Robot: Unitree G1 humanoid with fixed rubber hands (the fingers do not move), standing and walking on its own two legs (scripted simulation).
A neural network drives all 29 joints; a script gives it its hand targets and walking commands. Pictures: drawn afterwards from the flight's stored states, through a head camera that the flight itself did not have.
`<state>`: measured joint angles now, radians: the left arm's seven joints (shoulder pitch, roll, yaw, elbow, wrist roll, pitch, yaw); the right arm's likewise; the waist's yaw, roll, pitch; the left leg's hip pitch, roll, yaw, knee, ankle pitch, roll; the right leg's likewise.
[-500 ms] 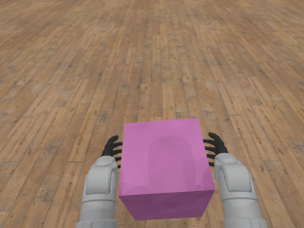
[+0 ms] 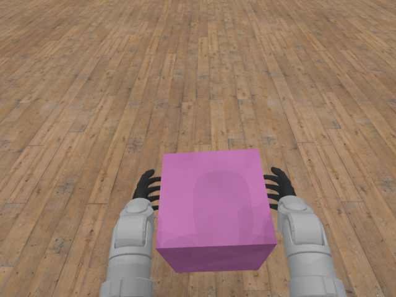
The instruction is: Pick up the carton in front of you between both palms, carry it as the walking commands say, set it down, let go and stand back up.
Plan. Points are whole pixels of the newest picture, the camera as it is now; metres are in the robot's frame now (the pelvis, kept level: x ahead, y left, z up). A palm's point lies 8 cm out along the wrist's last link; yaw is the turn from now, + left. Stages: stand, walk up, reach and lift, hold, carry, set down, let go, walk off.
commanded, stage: carry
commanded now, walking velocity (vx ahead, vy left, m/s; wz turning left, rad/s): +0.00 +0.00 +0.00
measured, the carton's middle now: (213, 215) +0.31 +0.00 -0.05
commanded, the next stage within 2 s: hold in 0.48 s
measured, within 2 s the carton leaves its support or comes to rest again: neither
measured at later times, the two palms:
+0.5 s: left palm (146, 205) +0.29 +0.14 +0.04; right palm (292, 204) +0.29 -0.16 +0.04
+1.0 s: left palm (152, 194) +0.31 +0.13 +0.05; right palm (303, 213) +0.26 -0.17 +0.05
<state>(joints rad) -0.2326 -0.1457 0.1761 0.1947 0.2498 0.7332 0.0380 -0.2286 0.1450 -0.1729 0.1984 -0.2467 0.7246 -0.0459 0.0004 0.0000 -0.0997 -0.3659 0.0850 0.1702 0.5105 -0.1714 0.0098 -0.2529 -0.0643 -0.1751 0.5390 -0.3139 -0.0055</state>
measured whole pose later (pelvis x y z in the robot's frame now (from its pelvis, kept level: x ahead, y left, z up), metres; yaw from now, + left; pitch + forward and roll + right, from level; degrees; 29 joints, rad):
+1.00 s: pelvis -0.01 +0.02 +0.01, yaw -9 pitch -8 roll +0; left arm -0.30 -0.16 0.25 0.28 0.32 0.72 -0.01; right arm -0.30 0.16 -0.26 0.32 -0.30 0.70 0.01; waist 0.01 -0.03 0.03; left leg -0.10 -0.01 0.00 0.38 -0.14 0.00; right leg -0.04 0.00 0.06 0.40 -0.22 0.01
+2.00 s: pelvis -0.05 +0.01 -0.16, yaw -8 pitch +43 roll +0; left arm -0.79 -0.18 0.56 0.49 0.30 0.27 0.07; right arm -0.89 0.03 -0.41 0.71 -0.28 0.26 -0.03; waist 0.06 -0.03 -0.20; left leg -1.68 -0.05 -0.10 1.29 -0.37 -0.06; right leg -1.63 0.11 0.07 1.36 -0.48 0.01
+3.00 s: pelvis -0.08 +0.00 -0.36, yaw -6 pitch +44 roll +5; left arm -1.28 -0.02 0.58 0.69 0.07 0.23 0.19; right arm -1.58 -0.34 0.01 1.15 -0.04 0.23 -0.09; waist 0.14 0.01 0.24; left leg -2.26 -0.10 -0.06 2.00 -0.52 -0.14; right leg -2.24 0.16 0.07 2.13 -0.65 0.01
